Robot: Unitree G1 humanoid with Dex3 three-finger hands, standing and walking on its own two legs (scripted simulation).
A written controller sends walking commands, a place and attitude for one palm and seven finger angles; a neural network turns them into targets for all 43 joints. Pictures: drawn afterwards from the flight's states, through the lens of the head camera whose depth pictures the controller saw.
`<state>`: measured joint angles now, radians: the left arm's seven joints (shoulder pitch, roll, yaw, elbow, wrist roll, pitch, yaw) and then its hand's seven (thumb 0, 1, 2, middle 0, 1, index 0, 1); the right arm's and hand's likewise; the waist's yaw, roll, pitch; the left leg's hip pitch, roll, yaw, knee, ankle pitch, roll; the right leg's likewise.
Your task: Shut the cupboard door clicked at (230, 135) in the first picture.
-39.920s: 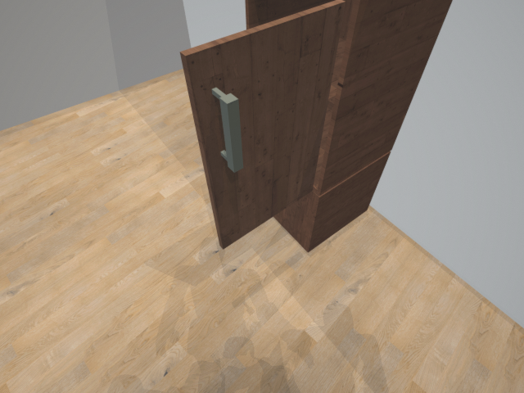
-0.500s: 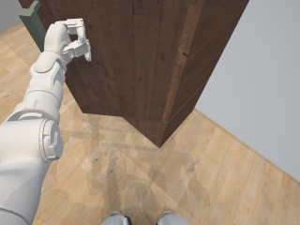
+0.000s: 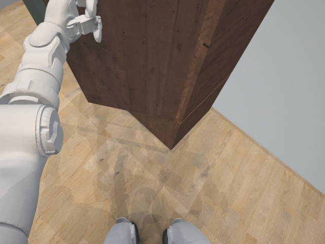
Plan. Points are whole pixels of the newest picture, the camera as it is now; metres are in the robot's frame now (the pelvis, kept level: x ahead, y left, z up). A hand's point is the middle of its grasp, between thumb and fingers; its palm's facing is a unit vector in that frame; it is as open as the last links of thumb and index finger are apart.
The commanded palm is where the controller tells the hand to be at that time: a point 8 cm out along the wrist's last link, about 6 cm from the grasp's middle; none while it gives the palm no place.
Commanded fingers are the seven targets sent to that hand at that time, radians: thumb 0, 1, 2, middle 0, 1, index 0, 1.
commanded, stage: pull the fist back off the door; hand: left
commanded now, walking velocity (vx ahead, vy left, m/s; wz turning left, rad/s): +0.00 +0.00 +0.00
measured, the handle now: (46, 11) +0.62 +0.18 +0.14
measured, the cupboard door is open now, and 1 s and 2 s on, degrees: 31 24 24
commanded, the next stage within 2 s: draw the hand back to the body in 0.90 s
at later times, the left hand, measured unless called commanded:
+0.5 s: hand (105, 19) +0.58 +0.05 +0.15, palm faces +0.14 -0.99 +0.02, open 3.1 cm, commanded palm +0.53 +0.10 +0.15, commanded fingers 0.00 0.90 0.90 -1.30 -1.50 -1.30 -1.50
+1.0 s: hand (114, 46) +0.49 +0.04 +0.16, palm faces +0.08 -1.00 -0.05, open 3.1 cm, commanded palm +0.47 +0.09 +0.15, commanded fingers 0.00 0.90 0.90 -1.30 -1.50 -1.30 -1.50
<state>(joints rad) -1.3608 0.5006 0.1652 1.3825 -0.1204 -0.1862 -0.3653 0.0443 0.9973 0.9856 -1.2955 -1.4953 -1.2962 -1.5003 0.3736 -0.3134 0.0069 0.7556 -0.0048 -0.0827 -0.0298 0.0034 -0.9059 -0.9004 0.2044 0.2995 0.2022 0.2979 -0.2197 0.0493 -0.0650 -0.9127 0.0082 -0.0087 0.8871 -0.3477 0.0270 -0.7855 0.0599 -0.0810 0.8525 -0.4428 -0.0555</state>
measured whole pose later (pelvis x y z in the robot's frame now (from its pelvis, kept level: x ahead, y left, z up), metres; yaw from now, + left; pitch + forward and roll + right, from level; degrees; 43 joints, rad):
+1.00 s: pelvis +0.01 +0.00 +0.02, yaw -1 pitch +12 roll +0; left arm -0.93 0.09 0.15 1.08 -0.02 -0.26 0.26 0.01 0.90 0.90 -1.30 -1.50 -1.30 -1.50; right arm 0.29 -0.24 -0.02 0.69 -0.01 -0.03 0.06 0.00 -0.91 -0.90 0.20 0.30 0.20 0.30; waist -0.11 0.05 -0.12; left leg -0.64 0.00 0.03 0.75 -0.33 0.02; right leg -0.54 0.05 -0.04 0.75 -0.43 -0.05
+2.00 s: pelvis +0.01 +0.02 +0.06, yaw -1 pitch -3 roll +0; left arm 0.24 0.31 0.18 -0.19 -0.09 -0.07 0.08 0.01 0.90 0.90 -0.74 -0.88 -0.74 -0.89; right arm 0.18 -0.21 0.06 0.61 0.03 0.01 -0.05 0.01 -0.90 -0.90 0.20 0.30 0.20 0.30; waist 0.05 0.08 0.00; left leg -0.16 -0.04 0.04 0.39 -0.18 0.05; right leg -0.05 0.02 -0.01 0.36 -0.26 -0.02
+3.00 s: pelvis +0.01 +0.02 +0.05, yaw -2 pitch +1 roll -1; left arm 0.53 0.41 0.37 -0.41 -0.08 -0.12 0.11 0.01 0.89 0.90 -0.21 -0.30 -0.21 -0.30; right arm 0.16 -0.27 -0.02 0.58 0.04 0.05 -0.08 0.01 -0.91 -0.90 0.20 0.30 0.20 0.30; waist 0.02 0.07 -0.03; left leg -0.29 -0.01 0.06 0.51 -0.24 0.05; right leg -0.19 0.04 0.01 0.46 -0.30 -0.01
